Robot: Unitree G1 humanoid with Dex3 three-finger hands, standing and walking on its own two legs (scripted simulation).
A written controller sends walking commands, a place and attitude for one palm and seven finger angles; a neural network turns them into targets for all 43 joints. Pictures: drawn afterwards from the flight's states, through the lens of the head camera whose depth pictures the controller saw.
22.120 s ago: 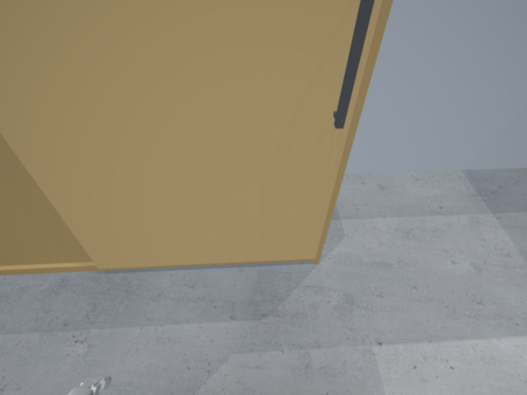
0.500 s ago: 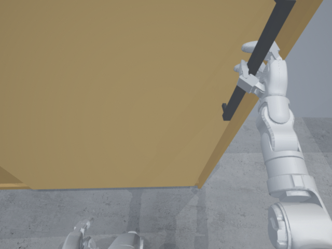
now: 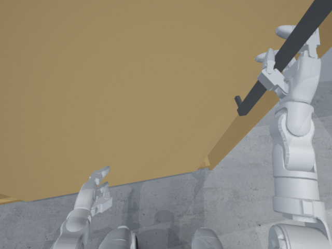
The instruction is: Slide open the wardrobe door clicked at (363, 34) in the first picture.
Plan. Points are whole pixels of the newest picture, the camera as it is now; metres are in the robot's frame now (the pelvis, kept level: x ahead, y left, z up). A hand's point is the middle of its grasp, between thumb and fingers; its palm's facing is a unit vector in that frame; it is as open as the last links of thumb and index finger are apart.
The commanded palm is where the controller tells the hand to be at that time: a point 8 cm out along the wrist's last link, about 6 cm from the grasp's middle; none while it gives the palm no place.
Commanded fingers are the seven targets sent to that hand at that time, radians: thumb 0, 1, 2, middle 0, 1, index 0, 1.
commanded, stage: step sideways, sliding the door along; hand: right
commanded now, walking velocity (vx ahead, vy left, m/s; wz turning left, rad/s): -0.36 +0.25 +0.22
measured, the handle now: (271, 61) +0.44 -0.22 +0.18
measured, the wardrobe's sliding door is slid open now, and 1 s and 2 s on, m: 0.09 0.43 0.49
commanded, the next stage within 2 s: stop walking and hold the door there in 1.60 s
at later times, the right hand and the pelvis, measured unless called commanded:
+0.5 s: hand (172, 81) +0.38 -0.01 +0.19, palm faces +0.23 +0.97 -0.10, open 6.6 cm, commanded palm +0.34 -0.01 +0.20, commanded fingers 0.00 -0.90 -0.90 0.45 1.40 0.45 1.40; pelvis +0.02 +0.13 +0.00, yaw +0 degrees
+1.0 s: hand (78, 89) +0.35 +0.14 +0.20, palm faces +0.22 +0.97 -0.10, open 6.4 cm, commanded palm +0.32 +0.14 +0.20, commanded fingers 0.00 -0.90 -0.90 0.45 1.40 0.45 1.40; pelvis -0.05 +0.28 +0.01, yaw +9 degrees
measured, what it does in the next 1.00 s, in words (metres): steps to the left: right foot, then left foot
